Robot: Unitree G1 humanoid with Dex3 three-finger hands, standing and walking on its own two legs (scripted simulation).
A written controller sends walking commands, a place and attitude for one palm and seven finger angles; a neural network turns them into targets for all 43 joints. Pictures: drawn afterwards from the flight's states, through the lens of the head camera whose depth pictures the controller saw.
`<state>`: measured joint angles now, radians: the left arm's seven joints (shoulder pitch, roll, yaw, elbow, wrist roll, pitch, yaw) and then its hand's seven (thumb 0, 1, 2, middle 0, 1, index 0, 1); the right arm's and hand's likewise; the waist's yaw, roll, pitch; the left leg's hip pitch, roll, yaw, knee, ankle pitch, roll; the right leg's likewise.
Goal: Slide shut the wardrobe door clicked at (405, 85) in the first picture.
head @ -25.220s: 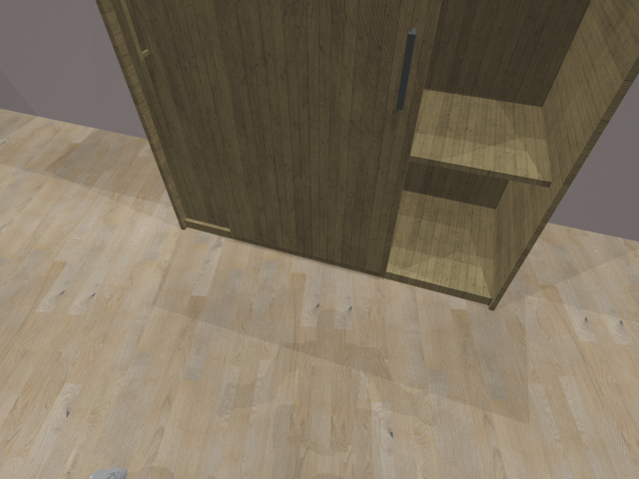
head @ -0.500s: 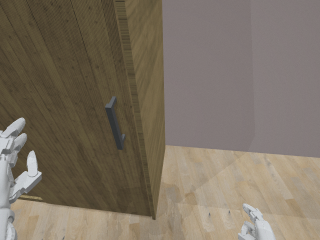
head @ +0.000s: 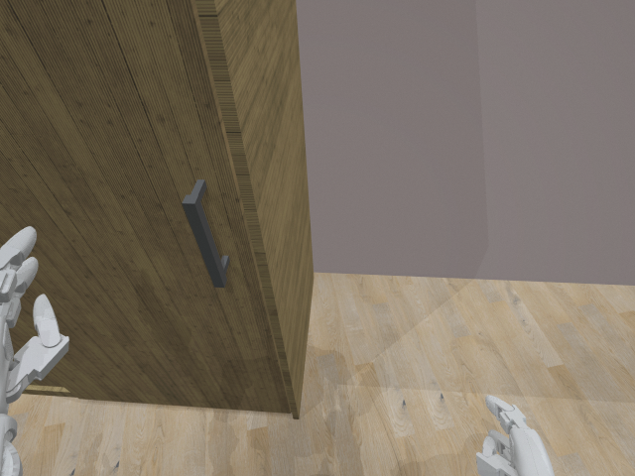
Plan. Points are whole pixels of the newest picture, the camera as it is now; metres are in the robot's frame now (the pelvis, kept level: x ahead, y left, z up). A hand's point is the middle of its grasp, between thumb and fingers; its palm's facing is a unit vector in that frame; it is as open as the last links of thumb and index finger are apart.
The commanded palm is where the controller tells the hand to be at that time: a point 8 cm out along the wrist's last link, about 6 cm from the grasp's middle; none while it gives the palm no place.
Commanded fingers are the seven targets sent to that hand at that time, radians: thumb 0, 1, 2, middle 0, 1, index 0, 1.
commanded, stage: step back with the hand held close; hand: left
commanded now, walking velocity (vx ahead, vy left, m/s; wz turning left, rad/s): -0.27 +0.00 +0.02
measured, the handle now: (210, 237) +0.40 +0.20 +0.08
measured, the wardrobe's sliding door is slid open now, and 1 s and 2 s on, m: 0.00 0.00 0.00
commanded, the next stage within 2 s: stop stepping back and stand still in 1.06 s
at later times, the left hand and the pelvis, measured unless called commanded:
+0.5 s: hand out of the picture +0.13 +0.33 +0.15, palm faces +0.49 -0.73 -0.48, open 7.4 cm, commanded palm +0.06 +0.35 +0.17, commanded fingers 0.00 0.90 0.90 -0.20 -0.30 -0.20 -0.30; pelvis -0.06 +0.05 -0.02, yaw +2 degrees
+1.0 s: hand out of the picture +0.06 +0.36 +0.17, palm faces +0.51 -0.79 -0.34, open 7.4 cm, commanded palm +0.00 +0.38 +0.17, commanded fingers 0.00 0.90 0.90 -0.20 -0.30 -0.20 -0.30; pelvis -0.13 +0.08 +0.00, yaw +0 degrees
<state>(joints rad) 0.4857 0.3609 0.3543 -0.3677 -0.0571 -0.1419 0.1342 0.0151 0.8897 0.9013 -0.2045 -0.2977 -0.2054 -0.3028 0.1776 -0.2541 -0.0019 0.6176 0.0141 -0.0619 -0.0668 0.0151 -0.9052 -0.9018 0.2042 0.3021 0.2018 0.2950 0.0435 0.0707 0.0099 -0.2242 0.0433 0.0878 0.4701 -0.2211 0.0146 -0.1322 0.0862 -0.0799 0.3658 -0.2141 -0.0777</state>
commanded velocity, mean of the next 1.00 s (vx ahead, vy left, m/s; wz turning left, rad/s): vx -0.32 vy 0.00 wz -0.01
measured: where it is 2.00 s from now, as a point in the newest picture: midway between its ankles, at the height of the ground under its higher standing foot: outside the picture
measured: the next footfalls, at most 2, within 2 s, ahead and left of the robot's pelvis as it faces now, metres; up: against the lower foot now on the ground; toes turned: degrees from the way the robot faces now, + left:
right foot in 1.12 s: -0.27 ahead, -0.07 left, -0.01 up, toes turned -4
right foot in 1.32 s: -0.24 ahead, -0.01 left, +0.00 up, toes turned -3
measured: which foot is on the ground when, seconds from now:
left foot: down 0.00-1.00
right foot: down 0.00-0.78, up 0.80-1.00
